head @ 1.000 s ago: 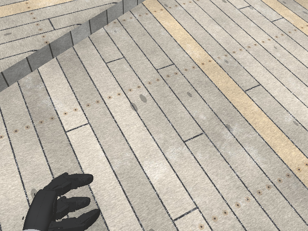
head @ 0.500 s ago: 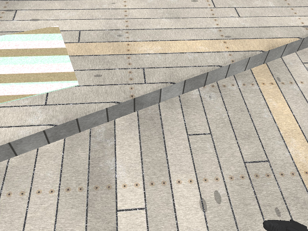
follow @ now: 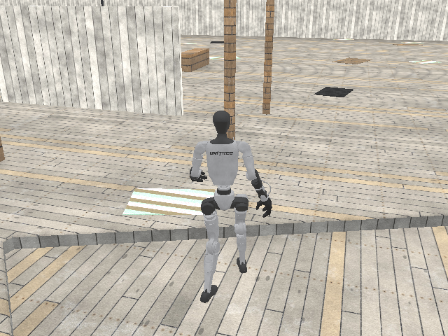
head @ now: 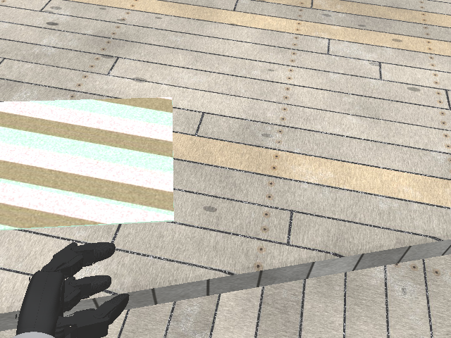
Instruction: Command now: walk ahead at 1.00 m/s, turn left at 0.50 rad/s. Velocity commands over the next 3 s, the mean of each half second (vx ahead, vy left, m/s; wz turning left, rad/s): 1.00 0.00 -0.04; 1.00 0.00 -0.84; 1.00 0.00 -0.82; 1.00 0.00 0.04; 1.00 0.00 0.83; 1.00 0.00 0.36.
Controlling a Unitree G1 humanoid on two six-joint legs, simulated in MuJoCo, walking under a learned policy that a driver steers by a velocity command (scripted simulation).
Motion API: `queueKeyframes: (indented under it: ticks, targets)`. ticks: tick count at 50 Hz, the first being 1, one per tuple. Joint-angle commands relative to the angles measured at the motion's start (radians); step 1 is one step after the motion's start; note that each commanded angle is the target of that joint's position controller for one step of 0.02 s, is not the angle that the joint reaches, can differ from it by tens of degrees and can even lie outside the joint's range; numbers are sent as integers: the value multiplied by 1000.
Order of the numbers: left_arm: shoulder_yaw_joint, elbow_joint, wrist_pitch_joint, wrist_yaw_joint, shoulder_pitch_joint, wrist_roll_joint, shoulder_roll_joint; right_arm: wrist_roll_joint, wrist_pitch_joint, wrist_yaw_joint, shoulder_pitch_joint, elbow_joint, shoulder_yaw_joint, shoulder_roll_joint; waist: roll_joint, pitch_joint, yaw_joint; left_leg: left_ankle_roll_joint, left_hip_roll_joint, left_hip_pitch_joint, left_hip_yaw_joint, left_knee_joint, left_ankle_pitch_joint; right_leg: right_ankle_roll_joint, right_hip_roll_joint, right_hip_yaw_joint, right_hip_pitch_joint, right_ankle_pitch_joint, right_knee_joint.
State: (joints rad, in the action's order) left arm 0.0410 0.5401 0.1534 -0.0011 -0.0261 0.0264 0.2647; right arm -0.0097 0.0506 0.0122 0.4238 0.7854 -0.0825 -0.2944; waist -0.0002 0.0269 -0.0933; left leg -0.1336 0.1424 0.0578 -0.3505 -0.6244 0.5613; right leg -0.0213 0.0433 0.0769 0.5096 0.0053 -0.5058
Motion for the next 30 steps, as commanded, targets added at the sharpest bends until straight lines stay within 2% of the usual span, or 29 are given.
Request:
queueKeyframes:
  ticks: [1,2,3,4,5,6,7,8,9,11,13,14,15,17,18,19,20,21,22,23,24,25,26,27,28,29,30]
  targets:
    - [94,95,-2,-13,514,-32,287,-45,26,-17,168,-92,43,63,-559,-462,126,61,-2,-748,104,-785,-21,279,-431,834,-1064,666,167]
    - [74,69,-7,-19,481,-26,158,-62,22,-5,93,-58,43,-41,-378,-331,187,48,-110,-847,134,-828,-113,249,-407,892,-981,913,237]
    - [64,81,-18,-11,429,-25,109,-36,26,-8,-91,-92,33,-102,-181,-164,218,46,-130,-864,176,-797,-197,221,-358,691,-823,736,249]
    - [62,97,-26,-15,418,-37,119,-5,36,-9,-224,-119,37,-91,23,-77,221,45,-147,-822,201,-756,-219,200,-302,546,-678,517,253]
    - [60,117,-22,-19,395,-48,123,3,48,-12,-264,-147,39,-59,25,-24,183,43,-171,-820,193,-698,-247,215,-282,472,-592,398,257]
    - [46,134,-17,-25,398,-55,92,4,51,-16,-278,-156,42,-41,-5,-23,160,39,-202,-766,197,-644,-250,214,-246,391,-528,298,273]
    - [34,145,-17,-30,372,-47,63,-14,47,-18,-253,-157,46,-27,-61,-19,121,43,-213,-754,202,-605,-248,233,-242,373,-490,297,299]
    - [27,154,-17,-32,362,-34,49,-17,43,-16,-250,-155,52,-14,-56,-9,106,46,-229,-756,207,-575,-234,240,-240,351,-462,273,314]
    - [23,169,-17,-31,367,-22,49,-13,40,-20,-265,-164,60,-1,-49,21,96,51,-245,-789,213,-531,-235,244,-248,323,-435,250,329]
    - [30,183,-16,-22,389,-5,98,12,50,-27,-340,-204,75,8,-27,79,99,76,-269,-842,247,-407,-333,259,-248,289,-387,186,375]
    - [34,192,-15,-11,413,1,122,26,71,-37,-448,-249,85,6,-12,106,125,100,-252,-737,277,-204,-498,239,-206,214,-295,96,410]
    - [35,185,-16,-4,407,4,132,25,79,-43,-487,-262,90,19,5,104,129,109,-214,-622,307,-110,-587,227,-177,164,-227,12,433]
    - [40,194,-23,-1,432,7,161,25,83,-50,-481,-254,97,30,-41,79,130,122,-184,-485,327,-107,-621,232,-198,153,-185,-31,436]
    - [27,205,-43,4,467,19,140,13,82,-56,-492,-263,77,-25,-45,67,119,115,-168,-483,324,-58,-580,209,-214,144,-297,-149,362]
    - [-2,226,-53,-2,534,15,70,10,89,-53,-490,-275,49,-87,4,-18,110,78,-128,-407,368,-20,-501,176,-169,109,-386,-435,218]
    - [-10,262,-68,-12,570,2,89,20,98,-50,-424,-285,35,-91,-54,-132,47,47,-91,-216,407,64,-477,136,-146,100,-413,-742,-26]
    - [9,239,-77,-11,478,3,178,14,95,-39,-192,-234,16,-107,-126,-229,-90,39,-131,102,336,172,-516,114,-134,132,-253,-780,-298]
    - [3,196,-63,-9,392,-18,153,1,74,-22,58,-150,-9,-180,-28,-357,-171,27,-286,461,239,161,-570,97,-84,140,-6,-217,-563]
    - [-31,185,-38,-8,495,-27,4,29,48,-16,66,-131,2,-206,276,-380,-33,-12,-549,672,28,-39,-1286,83,-35,119,302,548,-808]
    - [-24,155,-18,-1,473,33,81,34,21,-10,119,-135,-11,-176,249,-438,-94,-152,-648,608,-144,86,-1045,47,-57,88,455,523,-947]
    - [-15,141,-32,13,360,50,89,54,16,-7,98,-127,-4,-120,89,-280,-112,-143,-603,483,-104,168,-796,24,-106,31,538,486,-1026]
    - [-21,96,-54,21,264,48,49,47,13,-8,51,-95,5,-87,76,-137,-82,-116,-562,344,-27,247,-660,15,-124,-35,607,470,-1108]
    - [-35,73,-81,23,210,36,-11,47,15,-13,3,-73,19,-50,87,-25,-37,-100,-551,202,26,318,-555,8,-153,-45,656,500,-1226]
    - [-54,37,-105,16,206,39,-73,45,20,-13,-60,-45,28,-19,127,74,36,-74,-552,56,85,375,-512,11,-179,-18,691,531,-1314]
    - [-68,7,-129,4,211,45,-113,35,26,-14,-117,-25,40,25,143,125,104,-32,-546,-71,171,413,-504,18,-209,7,701,557,-1359]
    - [-82,-21,-151,1,209,43,-141,25,31,-13,-161,-3,45,36,184,136,146,-11,-550,-156,235,467,-532,20,-199,-2,712,600,-1511]
    - [-80,-52,-164,-2,217,33,-119,16,35,-8,-222,3,53,42,156,161,202,26,-525,-230,324,500,-569,30,-203,12,717,569,-1511]
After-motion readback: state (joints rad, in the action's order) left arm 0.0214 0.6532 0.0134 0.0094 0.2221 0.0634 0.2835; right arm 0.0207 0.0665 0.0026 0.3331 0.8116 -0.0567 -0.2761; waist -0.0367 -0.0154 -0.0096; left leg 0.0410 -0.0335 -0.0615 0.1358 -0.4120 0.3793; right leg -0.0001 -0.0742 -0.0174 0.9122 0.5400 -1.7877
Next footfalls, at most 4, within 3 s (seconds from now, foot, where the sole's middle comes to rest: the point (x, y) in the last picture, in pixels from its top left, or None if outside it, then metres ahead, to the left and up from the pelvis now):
0.42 left None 0.44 0.15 -0.75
0.76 right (246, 221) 0.78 -0.13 -0.62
1.16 left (240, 117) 1.23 -0.16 -0.62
1.64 right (364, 98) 1.32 -0.67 -0.62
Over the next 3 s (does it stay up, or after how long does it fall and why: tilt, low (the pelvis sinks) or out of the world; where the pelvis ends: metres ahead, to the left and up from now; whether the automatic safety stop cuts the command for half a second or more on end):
stays up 2.23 -1.24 0.12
